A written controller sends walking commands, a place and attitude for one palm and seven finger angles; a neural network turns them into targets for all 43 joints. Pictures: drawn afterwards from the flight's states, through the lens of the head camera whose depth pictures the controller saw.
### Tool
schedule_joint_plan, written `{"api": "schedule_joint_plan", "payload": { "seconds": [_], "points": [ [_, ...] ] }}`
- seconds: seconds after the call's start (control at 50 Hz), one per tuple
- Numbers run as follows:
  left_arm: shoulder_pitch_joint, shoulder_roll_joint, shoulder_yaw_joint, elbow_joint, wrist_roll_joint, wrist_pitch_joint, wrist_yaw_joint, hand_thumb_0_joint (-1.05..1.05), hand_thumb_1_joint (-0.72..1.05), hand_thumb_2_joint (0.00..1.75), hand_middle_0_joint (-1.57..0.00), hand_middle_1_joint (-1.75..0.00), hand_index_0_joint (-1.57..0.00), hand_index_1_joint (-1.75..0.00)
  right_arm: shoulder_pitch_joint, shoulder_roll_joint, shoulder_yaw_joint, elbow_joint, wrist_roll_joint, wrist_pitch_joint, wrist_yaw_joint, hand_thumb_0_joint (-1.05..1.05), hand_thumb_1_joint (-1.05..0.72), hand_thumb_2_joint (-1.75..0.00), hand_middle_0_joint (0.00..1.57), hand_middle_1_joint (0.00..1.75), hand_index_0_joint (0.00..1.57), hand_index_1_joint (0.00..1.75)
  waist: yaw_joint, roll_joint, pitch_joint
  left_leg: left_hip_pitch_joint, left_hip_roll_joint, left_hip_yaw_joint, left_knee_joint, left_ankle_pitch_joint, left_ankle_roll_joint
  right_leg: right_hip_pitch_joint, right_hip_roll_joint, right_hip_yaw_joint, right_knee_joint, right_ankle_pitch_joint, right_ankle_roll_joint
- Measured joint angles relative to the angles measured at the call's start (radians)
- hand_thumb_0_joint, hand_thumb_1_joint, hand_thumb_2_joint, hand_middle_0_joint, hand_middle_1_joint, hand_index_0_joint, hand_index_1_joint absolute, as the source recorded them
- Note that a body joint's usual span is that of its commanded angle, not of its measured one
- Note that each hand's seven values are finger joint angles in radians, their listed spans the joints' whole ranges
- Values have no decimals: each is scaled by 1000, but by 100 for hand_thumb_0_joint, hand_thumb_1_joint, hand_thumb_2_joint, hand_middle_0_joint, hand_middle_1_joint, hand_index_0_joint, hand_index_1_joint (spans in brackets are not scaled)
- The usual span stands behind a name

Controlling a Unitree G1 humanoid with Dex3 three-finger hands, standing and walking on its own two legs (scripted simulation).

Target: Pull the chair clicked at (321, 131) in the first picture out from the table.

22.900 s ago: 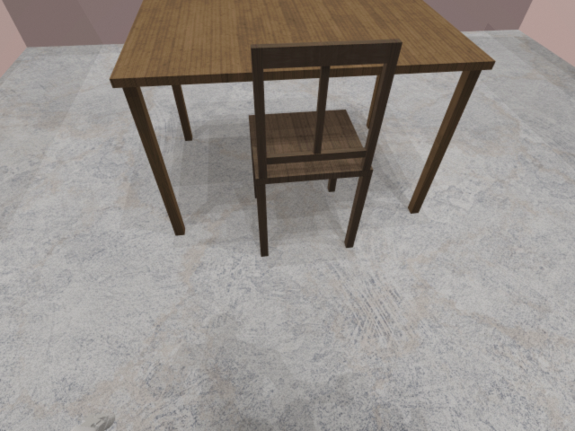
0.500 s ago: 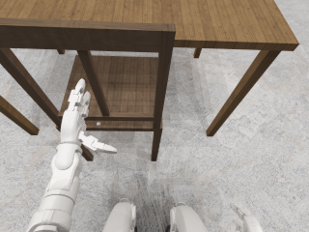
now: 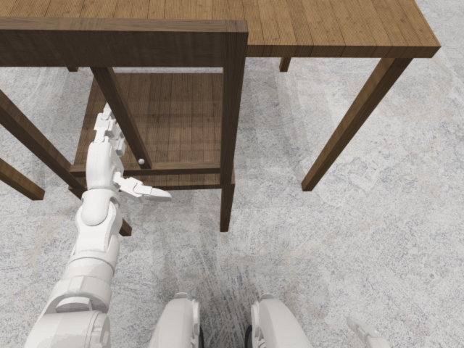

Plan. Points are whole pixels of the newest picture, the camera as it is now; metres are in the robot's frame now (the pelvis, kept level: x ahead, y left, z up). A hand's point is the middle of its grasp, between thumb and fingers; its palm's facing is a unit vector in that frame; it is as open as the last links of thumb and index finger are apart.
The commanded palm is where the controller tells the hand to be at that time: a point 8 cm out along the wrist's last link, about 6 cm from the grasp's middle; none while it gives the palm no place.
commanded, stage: push the fingers through the gap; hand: left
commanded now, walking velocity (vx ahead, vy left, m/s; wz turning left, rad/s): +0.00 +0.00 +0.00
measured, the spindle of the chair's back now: (128, 127) +0.49 +0.18 +0.03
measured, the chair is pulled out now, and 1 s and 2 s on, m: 0.00 0.00 0.02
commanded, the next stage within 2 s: hook a spindle and tug to test in 0.68 s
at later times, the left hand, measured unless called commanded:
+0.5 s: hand (143, 144) +0.46 +0.15 +0.02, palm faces +0.05 -1.00 -0.03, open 16.9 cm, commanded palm +0.42 +0.20 +0.02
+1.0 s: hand (143, 148) +0.45 +0.15 +0.03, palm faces +0.06 -1.00 -0.03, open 16.5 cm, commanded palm +0.42 +0.19 +0.02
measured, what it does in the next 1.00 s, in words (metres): stands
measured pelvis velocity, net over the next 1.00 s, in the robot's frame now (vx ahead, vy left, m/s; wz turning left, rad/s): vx -0.01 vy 0.00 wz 0.00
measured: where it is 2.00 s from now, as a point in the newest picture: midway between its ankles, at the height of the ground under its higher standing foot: outside the picture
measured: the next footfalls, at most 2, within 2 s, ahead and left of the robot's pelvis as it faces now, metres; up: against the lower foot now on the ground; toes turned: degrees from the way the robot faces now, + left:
none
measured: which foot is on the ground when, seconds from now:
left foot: down 0.00-1.00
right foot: down 0.00-1.00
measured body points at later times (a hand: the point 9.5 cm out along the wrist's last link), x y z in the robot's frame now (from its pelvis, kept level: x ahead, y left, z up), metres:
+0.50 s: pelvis +0.00 +0.00 +0.00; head +0.14 +0.01 +0.43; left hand +0.45 +0.20 +0.02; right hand +0.06 -0.26 -0.12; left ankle +0.03 +0.10 -0.62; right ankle +0.01 -0.11 -0.62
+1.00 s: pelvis -0.01 +0.00 +0.00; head +0.12 +0.01 +0.43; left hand +0.44 +0.20 +0.03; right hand +0.07 -0.26 -0.13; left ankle +0.03 +0.10 -0.62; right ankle +0.01 -0.11 -0.62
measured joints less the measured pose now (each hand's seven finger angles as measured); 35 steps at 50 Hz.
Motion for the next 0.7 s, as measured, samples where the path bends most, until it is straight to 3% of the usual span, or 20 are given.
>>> {"api": "schedule_joint_plan", "payload": {
  "seconds": [0.1,0.22,0.32,0.52,0.7],
  "points": [
    [-63,25,30,67,22,-33,10,-1,-50,30,-7,-8,-6,-8,7,1,5,10,-6,3,2,1,-90,-90,21,30,20,30,-11,-4,-3,-14,1,-1,9,-2,-1,-14,1,-1,10,-3,-1],
    [-131,65,54,135,19,-19,-14,-1,-50,30,-7,-8,-6,-8,21,-2,3,10,-7,14,8,1,-90,-90,21,30,20,30,-22,-1,0,-36,3,-6,21,-4,-2,-34,3,-6,18,-3,-3],
    [-137,50,45,136,11,-18,-24,-1,-50,30,-6,-8,-6,-8,35,-6,-4,16,-6,23,14,1,-90,-90,20,30,20,30,-19,6,0,-31,4,-3,11,-2,0,-29,4,-3,5,1,-1],
    [-126,42,75,144,38,-37,3,-1,-49,30,-7,-8,-6,-8,43,2,-2,3,-13,41,26,1,-90,-90,20,30,20,30,-29,2,-4,-21,8,8,5,-3,1,-26,8,9,4,3,0],
    [-88,28,42,121,22,-48,-9,-1,-50,30,-7,-8,-6,-8,37,3,-2,7,-5,42,28,1,-90,-90,21,30,20,30,-10,2,-6,-1,5,2,-7,3,0,-3,5,4,-8,6,0]
  ]
}}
